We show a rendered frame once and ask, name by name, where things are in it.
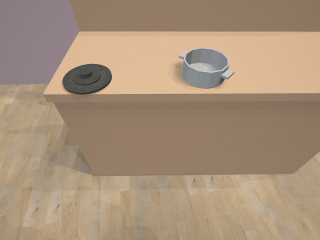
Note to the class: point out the knob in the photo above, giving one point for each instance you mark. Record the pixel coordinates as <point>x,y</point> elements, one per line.
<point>86,73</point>

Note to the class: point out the lid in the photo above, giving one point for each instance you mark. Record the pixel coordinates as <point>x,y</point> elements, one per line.
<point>74,83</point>

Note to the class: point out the pot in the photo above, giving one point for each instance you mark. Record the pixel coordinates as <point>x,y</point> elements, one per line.
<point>205,68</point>

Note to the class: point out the table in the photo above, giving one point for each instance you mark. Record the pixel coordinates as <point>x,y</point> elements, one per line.
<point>148,121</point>

